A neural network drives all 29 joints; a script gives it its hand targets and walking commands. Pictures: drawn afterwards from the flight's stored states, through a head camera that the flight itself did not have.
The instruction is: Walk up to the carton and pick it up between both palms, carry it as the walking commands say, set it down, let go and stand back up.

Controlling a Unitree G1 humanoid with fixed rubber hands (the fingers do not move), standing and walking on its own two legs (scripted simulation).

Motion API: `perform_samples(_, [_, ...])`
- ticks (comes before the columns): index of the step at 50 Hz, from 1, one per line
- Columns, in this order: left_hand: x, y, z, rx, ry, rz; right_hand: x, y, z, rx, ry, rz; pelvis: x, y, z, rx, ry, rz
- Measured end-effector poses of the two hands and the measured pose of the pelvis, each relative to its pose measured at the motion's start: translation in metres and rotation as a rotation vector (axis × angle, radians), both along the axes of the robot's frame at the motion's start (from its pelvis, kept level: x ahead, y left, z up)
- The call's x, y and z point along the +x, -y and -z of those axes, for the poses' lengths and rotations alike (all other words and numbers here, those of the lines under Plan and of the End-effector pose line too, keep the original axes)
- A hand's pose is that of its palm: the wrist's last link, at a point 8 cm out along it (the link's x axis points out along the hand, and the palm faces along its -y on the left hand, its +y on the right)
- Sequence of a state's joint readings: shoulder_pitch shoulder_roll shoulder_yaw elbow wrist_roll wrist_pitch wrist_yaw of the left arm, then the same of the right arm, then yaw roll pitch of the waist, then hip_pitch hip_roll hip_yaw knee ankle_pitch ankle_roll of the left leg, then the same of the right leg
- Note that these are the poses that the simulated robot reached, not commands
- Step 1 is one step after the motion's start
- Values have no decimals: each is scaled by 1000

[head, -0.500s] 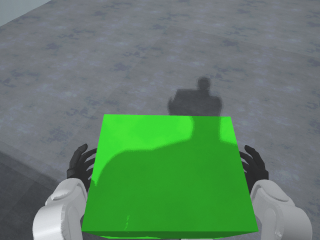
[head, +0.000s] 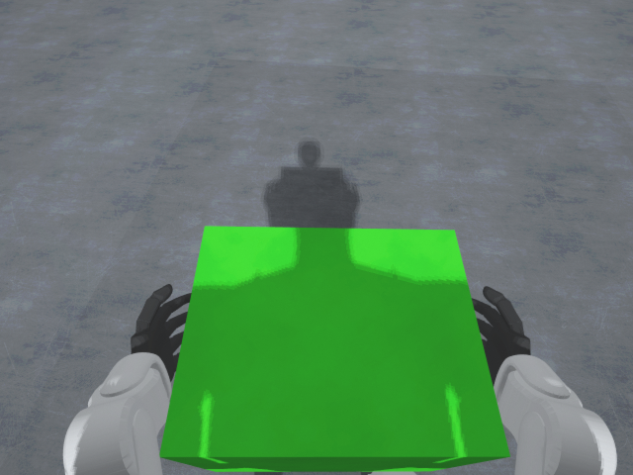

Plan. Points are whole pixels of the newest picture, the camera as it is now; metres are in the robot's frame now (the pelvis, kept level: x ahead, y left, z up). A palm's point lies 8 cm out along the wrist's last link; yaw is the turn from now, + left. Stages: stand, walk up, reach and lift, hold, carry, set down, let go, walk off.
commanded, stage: carry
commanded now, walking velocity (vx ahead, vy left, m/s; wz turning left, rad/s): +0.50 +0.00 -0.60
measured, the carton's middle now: (327, 359) +0.25 +0.01 +0.00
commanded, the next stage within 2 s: none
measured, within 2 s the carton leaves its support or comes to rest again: neither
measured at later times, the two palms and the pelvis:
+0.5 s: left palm (275, 147) +0.57 +0.10 +0.07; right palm (521, 192) +0.48 -0.27 +0.07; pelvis +0.30 -0.03 +0.00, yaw -16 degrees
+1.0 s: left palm (375, 63) +0.84 -0.08 +0.07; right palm (575, 107) +0.69 -0.43 +0.07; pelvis +0.55 -0.16 +0.00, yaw -25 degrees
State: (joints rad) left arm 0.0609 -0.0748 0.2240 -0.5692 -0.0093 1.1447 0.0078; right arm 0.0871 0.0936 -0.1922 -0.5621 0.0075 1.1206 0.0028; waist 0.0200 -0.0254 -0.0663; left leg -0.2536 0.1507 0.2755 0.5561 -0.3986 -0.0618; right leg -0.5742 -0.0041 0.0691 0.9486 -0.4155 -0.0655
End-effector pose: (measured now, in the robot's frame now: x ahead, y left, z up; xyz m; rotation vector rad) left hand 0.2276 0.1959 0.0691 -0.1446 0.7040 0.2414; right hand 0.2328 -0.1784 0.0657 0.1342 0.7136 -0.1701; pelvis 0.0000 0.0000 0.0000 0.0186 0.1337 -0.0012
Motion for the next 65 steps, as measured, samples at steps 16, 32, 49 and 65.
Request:
perform_samples(16, [219, 64, -9, 24, -4, 142, 168, 61, -3, 6, -2, 126, 195, 26, -6, 18, 16, 135])
perform_samples(32, [429, 163, 5, -18, 14, 363, 297, 140, -2, -20, 13, 361, 374, 70, 5, 0, 15, 366])
perform_samples(49, [602, 276, 3, -18, 9, 430, 447, 244, -5, -48, 4, 407, 539, 160, 0, -32, 48, 424])
perform_samples(65, [687, 368, -1, 20, 12, 454, 522, 332, 8, -5, 6, 435, 622, 241, 5, 24, 45, 454])
